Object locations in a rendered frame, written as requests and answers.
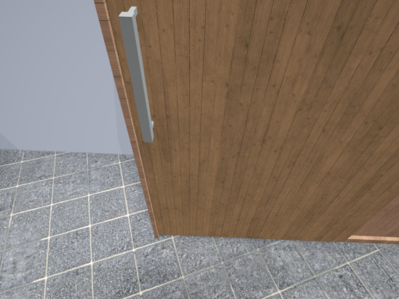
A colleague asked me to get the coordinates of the handle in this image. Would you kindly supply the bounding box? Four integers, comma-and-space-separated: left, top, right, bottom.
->
118, 6, 154, 143

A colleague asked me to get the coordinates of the wardrobe door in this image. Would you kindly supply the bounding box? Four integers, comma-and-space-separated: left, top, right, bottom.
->
105, 0, 399, 242
352, 196, 399, 237

